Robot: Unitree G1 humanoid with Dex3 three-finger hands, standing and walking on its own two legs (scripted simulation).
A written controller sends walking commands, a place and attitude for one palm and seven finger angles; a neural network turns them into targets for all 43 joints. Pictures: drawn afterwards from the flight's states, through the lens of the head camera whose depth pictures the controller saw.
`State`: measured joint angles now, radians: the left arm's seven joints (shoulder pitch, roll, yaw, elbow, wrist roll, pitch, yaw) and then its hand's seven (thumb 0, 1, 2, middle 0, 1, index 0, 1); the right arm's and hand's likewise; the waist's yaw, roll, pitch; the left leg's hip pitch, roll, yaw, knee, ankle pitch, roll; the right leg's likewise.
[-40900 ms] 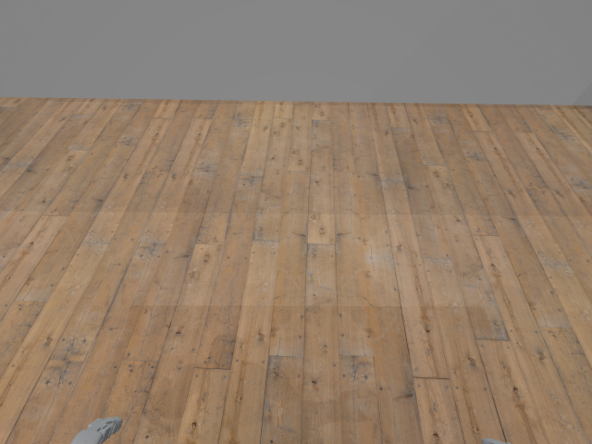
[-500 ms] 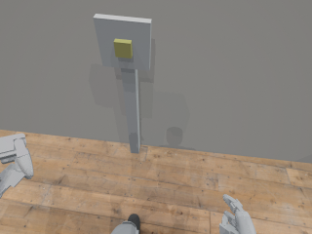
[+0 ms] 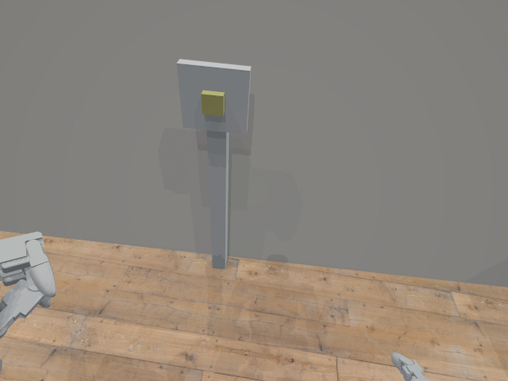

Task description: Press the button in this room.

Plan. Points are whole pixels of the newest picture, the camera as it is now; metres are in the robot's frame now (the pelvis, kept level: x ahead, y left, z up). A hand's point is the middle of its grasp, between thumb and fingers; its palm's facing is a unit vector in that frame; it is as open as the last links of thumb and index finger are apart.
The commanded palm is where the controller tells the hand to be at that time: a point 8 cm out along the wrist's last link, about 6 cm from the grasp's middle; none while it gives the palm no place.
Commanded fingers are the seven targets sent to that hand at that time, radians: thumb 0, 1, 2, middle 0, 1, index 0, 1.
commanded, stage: stop stepping back and stand still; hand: left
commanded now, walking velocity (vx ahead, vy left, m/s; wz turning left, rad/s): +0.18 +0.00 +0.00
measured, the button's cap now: (213, 102) +0.77 +0.17 +0.09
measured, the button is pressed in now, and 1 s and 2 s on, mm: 0 0 0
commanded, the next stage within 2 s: let the arm hang, fingers relaxed in 0.50 s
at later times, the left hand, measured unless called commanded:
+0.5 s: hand (47, 294) +0.17 +0.25 +0.15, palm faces +0.44 -0.78 -0.45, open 3.1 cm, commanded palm +0.11 +0.28 +0.18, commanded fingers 0.00 0.90 0.90 -1.30 -1.50 -1.30 -1.50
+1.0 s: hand out of the picture +0.00 +0.20 -0.17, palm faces +0.09 -0.97 -0.24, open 3.8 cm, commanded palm none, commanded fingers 0.00 0.90 0.90 -0.53 -0.66 -0.53 -0.66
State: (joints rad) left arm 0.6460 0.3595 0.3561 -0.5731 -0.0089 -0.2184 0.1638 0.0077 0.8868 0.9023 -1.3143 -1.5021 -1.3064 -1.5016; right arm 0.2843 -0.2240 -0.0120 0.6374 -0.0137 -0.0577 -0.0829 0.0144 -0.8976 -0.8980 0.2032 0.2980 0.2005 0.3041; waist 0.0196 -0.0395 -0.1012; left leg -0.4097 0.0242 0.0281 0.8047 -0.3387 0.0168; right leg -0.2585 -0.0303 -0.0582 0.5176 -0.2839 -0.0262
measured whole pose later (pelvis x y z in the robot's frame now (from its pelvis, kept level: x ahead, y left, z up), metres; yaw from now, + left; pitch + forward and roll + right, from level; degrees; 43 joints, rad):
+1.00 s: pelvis -0.02 +0.00 +0.00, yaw +5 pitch -1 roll -1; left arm 0.29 0.23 0.01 0.89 0.02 0.04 0.03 0.01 0.90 0.90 -0.84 -1.08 -0.85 -1.03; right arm 0.23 -0.17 0.01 0.93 -0.02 0.04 0.00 0.01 -0.91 -0.90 0.20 0.30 0.20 0.30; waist 0.00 -0.01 0.08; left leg -0.32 0.01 -0.02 0.56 -0.22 0.00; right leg -0.23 0.01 -0.01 0.54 -0.29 0.00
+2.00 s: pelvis -0.02 +0.00 +0.01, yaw +4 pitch -2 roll +0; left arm 0.27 0.15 0.03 1.14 0.01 0.00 0.03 0.00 0.91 0.90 -0.20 -0.30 -0.20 -0.30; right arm 0.27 -0.13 -0.02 1.12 -0.02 0.01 -0.03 0.01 -0.90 -0.90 0.20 0.30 0.20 0.30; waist 0.00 0.01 0.05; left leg -0.24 0.01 0.00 0.43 -0.16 0.00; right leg -0.17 0.00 0.01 0.44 -0.24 0.00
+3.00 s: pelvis +0.00 +0.00 +0.01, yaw +4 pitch -2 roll +0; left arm 0.12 0.29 0.03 1.13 0.01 -0.01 0.01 0.00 0.91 0.90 -0.21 -0.30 -0.20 -0.30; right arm 0.12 -0.28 -0.02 1.12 -0.02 0.00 -0.01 0.01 -0.90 -0.90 0.20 0.30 0.20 0.30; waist 0.00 0.01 0.07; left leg -0.16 0.01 0.00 0.35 -0.15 0.00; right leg -0.09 0.00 0.01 0.33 -0.22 0.00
